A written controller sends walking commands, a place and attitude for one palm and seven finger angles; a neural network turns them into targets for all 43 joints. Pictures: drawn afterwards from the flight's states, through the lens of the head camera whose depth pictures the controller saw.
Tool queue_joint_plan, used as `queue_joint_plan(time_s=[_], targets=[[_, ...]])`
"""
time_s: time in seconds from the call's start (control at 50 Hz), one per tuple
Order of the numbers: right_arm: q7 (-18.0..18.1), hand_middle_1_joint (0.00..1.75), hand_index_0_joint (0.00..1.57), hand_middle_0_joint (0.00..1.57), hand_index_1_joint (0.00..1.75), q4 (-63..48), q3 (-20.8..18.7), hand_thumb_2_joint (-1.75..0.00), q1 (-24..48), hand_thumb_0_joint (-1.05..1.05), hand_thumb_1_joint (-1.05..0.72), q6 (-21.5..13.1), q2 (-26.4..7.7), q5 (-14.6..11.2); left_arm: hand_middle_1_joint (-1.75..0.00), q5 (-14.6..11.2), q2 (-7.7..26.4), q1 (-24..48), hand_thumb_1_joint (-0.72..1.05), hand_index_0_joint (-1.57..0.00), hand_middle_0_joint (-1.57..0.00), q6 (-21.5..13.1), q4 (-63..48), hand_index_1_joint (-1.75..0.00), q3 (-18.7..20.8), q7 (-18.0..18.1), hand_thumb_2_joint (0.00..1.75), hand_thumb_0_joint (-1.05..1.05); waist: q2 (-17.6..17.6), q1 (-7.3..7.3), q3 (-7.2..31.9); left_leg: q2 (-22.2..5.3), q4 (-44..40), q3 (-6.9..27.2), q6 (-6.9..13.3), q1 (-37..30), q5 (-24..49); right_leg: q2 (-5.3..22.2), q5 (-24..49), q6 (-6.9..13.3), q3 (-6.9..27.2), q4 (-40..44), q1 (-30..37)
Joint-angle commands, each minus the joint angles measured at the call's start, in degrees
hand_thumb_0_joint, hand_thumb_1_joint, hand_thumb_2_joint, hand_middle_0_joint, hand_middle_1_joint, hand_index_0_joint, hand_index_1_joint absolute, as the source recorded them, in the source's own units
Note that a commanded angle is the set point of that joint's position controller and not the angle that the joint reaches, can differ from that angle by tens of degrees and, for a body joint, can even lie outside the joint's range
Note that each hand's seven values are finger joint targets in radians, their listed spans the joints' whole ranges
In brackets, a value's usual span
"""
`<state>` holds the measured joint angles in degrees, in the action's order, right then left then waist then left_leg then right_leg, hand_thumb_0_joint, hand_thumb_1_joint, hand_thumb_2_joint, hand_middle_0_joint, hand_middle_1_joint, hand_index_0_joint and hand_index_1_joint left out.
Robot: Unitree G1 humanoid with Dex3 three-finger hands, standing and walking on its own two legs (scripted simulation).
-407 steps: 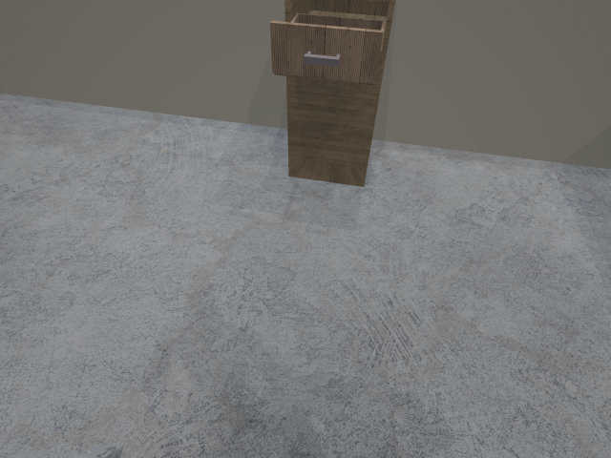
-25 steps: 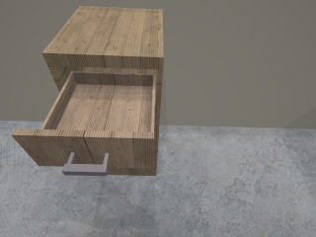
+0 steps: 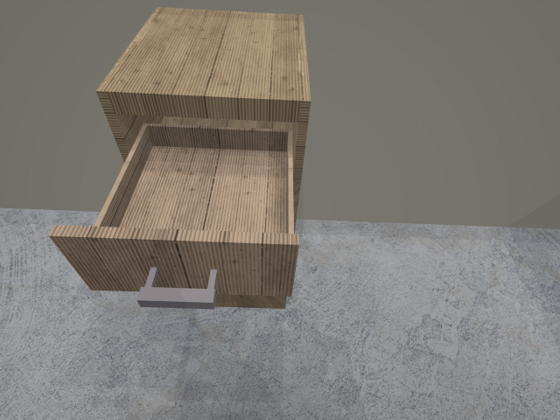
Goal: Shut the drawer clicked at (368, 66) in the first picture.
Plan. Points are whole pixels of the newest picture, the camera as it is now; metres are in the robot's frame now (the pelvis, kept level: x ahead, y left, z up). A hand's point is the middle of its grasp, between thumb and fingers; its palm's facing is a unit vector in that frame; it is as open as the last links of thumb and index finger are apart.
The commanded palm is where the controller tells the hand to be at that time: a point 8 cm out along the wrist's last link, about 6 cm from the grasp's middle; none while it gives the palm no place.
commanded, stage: look again from close up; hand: left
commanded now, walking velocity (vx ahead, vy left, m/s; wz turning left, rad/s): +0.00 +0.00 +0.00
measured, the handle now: (180, 286) +0.30 +0.18 +0.00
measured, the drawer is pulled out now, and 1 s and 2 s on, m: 0.30 0.29 0.29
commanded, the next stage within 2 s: raise the hand and make a fist in 0.10 s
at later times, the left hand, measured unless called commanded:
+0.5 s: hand (175, 391) +0.16 +0.15 -0.02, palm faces +0.18 -0.98 +0.04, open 6.9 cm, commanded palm +0.10 +0.20 -0.04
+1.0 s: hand (171, 391) +0.16 +0.15 +0.01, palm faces +0.07 -1.00 -0.06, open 4.0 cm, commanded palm +0.10 +0.20 +0.02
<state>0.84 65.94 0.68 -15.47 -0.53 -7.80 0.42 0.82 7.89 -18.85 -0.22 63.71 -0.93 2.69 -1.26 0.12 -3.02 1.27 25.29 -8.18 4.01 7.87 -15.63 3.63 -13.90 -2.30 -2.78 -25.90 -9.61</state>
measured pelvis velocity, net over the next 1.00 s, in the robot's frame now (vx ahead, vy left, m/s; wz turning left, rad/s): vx -0.01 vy -0.04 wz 0.11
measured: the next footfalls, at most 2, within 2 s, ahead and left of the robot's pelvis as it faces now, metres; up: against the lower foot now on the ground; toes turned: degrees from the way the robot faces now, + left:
right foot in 0.36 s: +0.05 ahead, -0.11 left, +0.00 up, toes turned +1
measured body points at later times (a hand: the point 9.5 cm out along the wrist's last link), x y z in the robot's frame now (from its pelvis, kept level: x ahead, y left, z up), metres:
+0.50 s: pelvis -0.02 -0.01 -0.04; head -0.02 +0.00 +0.41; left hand +0.15 +0.20 -0.02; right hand +0.14 -0.26 -0.11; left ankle -0.01 +0.07 -0.74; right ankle +0.01 -0.11 -0.74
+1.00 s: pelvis -0.01 -0.04 -0.05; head +0.03 -0.05 +0.39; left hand +0.15 +0.20 +0.02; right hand +0.19 -0.24 -0.14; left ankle -0.01 +0.07 -0.74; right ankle +0.01 -0.11 -0.74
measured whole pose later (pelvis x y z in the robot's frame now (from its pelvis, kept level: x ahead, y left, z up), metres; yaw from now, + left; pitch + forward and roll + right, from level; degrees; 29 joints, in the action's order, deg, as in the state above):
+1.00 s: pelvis -0.01 -0.04 -0.05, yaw +6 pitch +10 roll -1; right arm 1.6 31.2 2.0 -15.2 -11.4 -10.6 -2.3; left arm -14.8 12.4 -33.1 -17.1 -10.5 7.7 -15.1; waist 1.5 -0.2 7.1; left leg -0.7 54.9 -1.0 0.8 37.4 -27.0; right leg -1.1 -26.5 4.2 -7.5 -53.1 -36.5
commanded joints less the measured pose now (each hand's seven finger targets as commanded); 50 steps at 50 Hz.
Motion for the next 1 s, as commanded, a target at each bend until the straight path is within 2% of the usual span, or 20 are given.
queue_joint_plan(time_s=[0.0, 0.16, 0.18, 0.2, 0.22, 0.24, 0.26, 0.32, 0.34, 0.36, 0.4, 0.42, 0.44, 0.48, 0.52, 0.54, 0.64, 0.7, 0.84, 0.98], targets=[[0.8, 0.3, 0.2, 0.2, 0.3, -1.1, -1.5, -0.9, -3.8, 0.0, -0.9, -0.8, -6.1, 0.0, -0.3, 0.1, 4.1, -4.4, 0.9, -0.2, -0.2, -0.6, -1.0, -0.3, 0.9, 0.4, 0.9, 0.0, 1.6, -0.24, -2.1, -8.4, -8.2, 9.3, -1.2, 1.9, 7.0, 3.0, 6.0, 2.5, 2.7, 3.1, -2.3], [1.1, 0.3, 0.2, 0.2, 0.3, -0.8, -1.6, -0.9, -5.2, 0.0, -0.9, -0.9, -5.7, 0.0, -0.3, 0.2, 2.9, -5.2, 0.9, -0.2, -0.2, -0.3, -0.3, -0.3, 1.2, 0.5, 0.9, 0.0, 2.6, -0.16, -3.1, -9.1, -10.0, 10.2, -1.5, 2.1, 7.6, 2.7, 5.3, 2.1, 2.0, 1.8, -2.9], [0.7, 0.3, 0.2, 0.2, 0.3, -5.6, -1.1, -0.9, -2.5, 0.0, -0.9, -1.6, -8.3, -0.6, -0.3, 0.9, 5.9, -4.3, 0.9, -0.2, -0.2, -1.3, 0.8, -0.3, 0.5, 2.1, 0.9, 0.0, -0.7, 0.07, -3.3, -10.7, 0.8, 10.6, -2.7, 7.0, 33.1, 3.9, 13.6, 2.1, 3.0, 1.2, -3.1], [2.4, 0.3, 0.2, 0.2, 0.3, -26.2, -2.9, -0.9, -6.0, 0.0, -0.9, -10.1, -17.2, -2.0, -0.32, -9.3, 14.8, 34.8, 0.9, -0.22, -0.22, -12.6, -89.7, -0.32, 4.2, 2.4, 0.9, 0.0, 12.1, -7.29, 27.5, -5.9, -2.5, 13.8, -7.0, -15.0, 33.5, -3.3, 11.3, 2.1, -1.8, -5.3, -2.6], [3.2, 0.3, 0.2, 0.2, 0.3, -22.5, -0.6, -0.9, 0.2, 0.0, -0.9, -16.3, -11.9, -2.4, -0.34, -5.3, 11.8, 13.4, 0.9, -0.24, -0.24, -8.7, -77.3, -0.34, 3.0, 5.5, 0.9, 0.0, 17.3, -1.55, 27.2, -8.4, -6.0, 13.5, -8.3, -14.2, 34.5, -2.8, -3.5, 3.8, -0.2, -12.3, -8.4], [2.6, 0.3, 0.2, 0.2, 0.3, -21.9, -2.1, -0.9, 0.4, 0.0, -0.9, -18.4, -9.7, -3.2, -0.37, -6.4, 1.9, -4.3, 0.9, -0.26, -0.26, -0.6, -67.2, -0.37, -2.1, 7.8, 0.9, 0.0, 13.1, -1.8, 15.1, -8.4, -9.1, 14.7, -10.5, -4.1, 26.3, -2.5, -10.2, 2.8, -1.6, -15.4, -13.8], [2.1, 0.3, 0.2, 0.2, 0.3, -20.3, -1.7, -0.9, -1.9, 0.0, -0.9, -19.6, -10.2, -3.7, -0.39, -7.6, -6.1, -5.1, 0.9, -0.28, -0.28, 1.3, -67.6, -0.39, -9.3, 7.2, 0.9, 0.0, 9.0, -2.57, 7.0, -6.7, -7.2, 13.4, -8.3, 0.5, 17.0, -2.4, -7.2, 2.7, -1.1, -14.1, -15.4], [1.4, 0.3, 0.2, 0.2, 0.3, -27.8, -2.9, -0.9, 0.2, 0.0, -0.9, -22.9, -14.1, -2.1, -0.45, -8.0, -2.9, -5.0, 0.9, -0.34, -0.34, -5.0, -74.6, -0.45, -8.5, 5.0, 0.9, 0.0, -1.0, -4.77, 3.4, -3.7, 3.2, 13.8, -4.7, 10.7, 3.8, -3.1, -4.4, 3.3, -3.2, -5.6, -16.5], [0.6, 0.3, 0.2, 0.2, 0.3, -30.1, -3.3, -0.9, 1.0, 0.0, -0.9, -23.2, -14.3, -1.4, -0.47, -8.1, -2.4, -8.3, 0.9, -0.36, -0.36, -7.6, -73.4, -0.47, -6.7, 3.8, 0.9, 0.0, -2.0, -4.03, 5.8, -2.7, 6.2, 13.4, -4.5, 12.5, 4.1, -2.9, -4.1, 3.8, -3.0, -5.7, -16.8], [0.0, 0.3, 0.2, 0.2, 0.3, -31.3, -4.1, -0.9, 1.1, 0.0, -0.9, -22.7, -14.2, -1.0, -0.5, -8.3, -0.1, -13.2, 0.9, -0.38, -0.38, -10.8, -69.2, -0.5, -2.9, 1.9, 0.9, 0.0, -8.2, -2.57, 6.7, -2.7, 8.3, 13.5, -5.1, 15.8, 1.2, -3.6, -7.3, 3.9, -3.2, -7.7, -19.2], [-1.1, 0.3, 0.2, 0.2, 0.3, -35.5, -4.8, -0.9, 5.1, 0.0, -0.9, -21.2, -13.6, -1.3, -0.54, -10.8, -4.6, -21.8, 0.9, -0.42, -0.42, -18.7, -63.3, -0.54, -3.7, -5.1, 0.9, 0.0, -19.0, -0.15, 3.6, -2.1, 13.3, 10.8, -4.7, 25.7, -3.8, -3.8, -13.5, 3.8, -3.5, -12.0, -24.4], [-1.9, 0.3, 0.2, 0.2, 0.3, -37.5, -5.3, -0.9, 6.6, 0.0, -0.9, -20.3, -13.7, -1.0, -0.56, -11.6, -2.4, -23.3, 0.9, -0.44, -0.44, -23.4, -63.8, -0.56, -0.9, -8.7, 0.9, 0.0, -17.9, 1.01, 4.7, -1.3, 15.8, 9.3, -4.8, 28.9, -4.9, -3.7, -14.4, 4.1, -2.6, -13.8, -24.9], [-2.6, 0.3, 0.2, 0.2, 0.3, -38.5, -5.6, -0.9, 6.9, 0.0, -0.9, -19.6, -13.8, -1.2, -0.58, -11.0, 0.6, -22.7, 0.9, -0.46, -0.46, -27.4, -64.3, -0.58, 1.8, -10.6, 0.9, 0.0, -10.8, 1.79, 5.1, -0.9, 17.9, 8.5, -5.0, 30.5, -5.0, -3.2, -13.7, 4.9, -1.4, -16.3, -25.9], [-3.2, 0.3, 0.2, 0.2, 0.3, -42.7, -5.9, -0.9, 8.2, 0.0, -0.9, -19.4, -13.1, -0.3, -0.62, -9.6, 7.1, -14.1, 0.9, -0.5, -0.5, -36.2, -78.4, -0.62, 4.8, -13.2, 0.9, 0.0, 5.7, 2.26, 14.6, -0.9, 22.0, 8.0, -4.2, 29.2, -3.6, -3.3, -12.0, 5.7, 0.4, -22.8, -27.6], [-3.2, 0.3, 0.2, 0.2, 0.3, -44.0, -5.6, -0.9, 8.0, 0.0, -0.9, -18.5, -11.9, -0.3, -0.67, -9.1, 8.9, -14.4, 0.9, -0.54, -0.54, -39.4, -81.2, -0.67, 7.0, -13.0, 0.9, 0.0, 9.1, 2.2, 16.8, -1.4, 24.7, 9.3, -3.6, 30.2, -3.1, -3.8, -10.9, 6.1, 0.8, -26.3, -31.4], [-3.0, 0.3, 0.2, 0.2, 0.3, -44.3, -5.6, -0.9, 7.4, 0.0, -0.9, -17.7, -12.1, -0.5, -0.69, -9.6, 9.5, -13.0, 0.9, -0.56, -0.56, -39.0, -83.9, -0.69, 7.9, -12.4, 0.9, 0.0, 10.6, 1.77, 17.2, -1.5, 25.0, 9.9, -3.5, 30.0, -4.5, -4.0, -11.4, 6.0, 0.9, -26.7, -32.5], [-0.4, 0.3, 0.2, 0.2, 0.3, -47.6, -4.0, -0.9, 5.9, 0.0, -0.9, -15.3, -12.7, -2.5, -0.8, -13.5, 7.1, -7.3, 0.9, -0.66, -0.66, -31.5, -86.7, -0.8, 5.3, -13.2, 0.9, 0.0, 2.5, -3.12, 14.0, -1.0, 27.5, 10.3, -1.8, 33.9, -11.6, -3.8, -18.5, 4.3, 4.7, -19.9, -31.9], [0.8, 0.3, 0.2, 0.2, 0.3, -48.0, -3.4, -0.9, 4.6, 0.0, -0.9, -15.5, -12.6, -2.9, -0.86, -13.9, 8.1, -6.8, 0.9, -0.72, -0.72, -27.6, -88.1, -0.86, 3.6, -16.4, 0.9, 0.0, 2.9, -3.06, 16.1, -0.9, 28.6, 9.7, -1.3, 32.8, -8.2, -3.3, -16.8, 3.8, 6.7, -17.1, -28.1], [1.9, 0.3, 0.2, 0.2, 0.3, -46.3, -2.8, -0.9, 7.4, 0.0, -0.9, -14.4, -10.7, -3.1, -1.01, -16.1, 11.9, -14.8, 0.9, -0.86, -0.86, -19.4, -81.8, -1.01, 13.4, -18.2, 0.9, 0.0, -2.1, 0.73, 18.9, -0.9, 26.6, 9.9, -2.1, 32.3, 0.6, -1.4, -0.3, 1.6, 7.5, -15.9, -16.4], [1.4, 0.3, 0.2, 0.2, 0.3, -45.2, -3.3, -0.9, 7.0, 0.0, -0.9, -15.8, -9.9, -3.2, -1.17, -17.3, 10.4, -19.8, 0.9, -1.0, -1.0, -22.4, -87.9, -1.17, 13.8, -17.8, 0.9, 0.0, -1.1, 0.87, 19.0, -0.8, 23.8, 9.7, -2.2, 28.7, 4.6, -0.5, 10.0, 0.5, 6.8, -15.8, -13.1]])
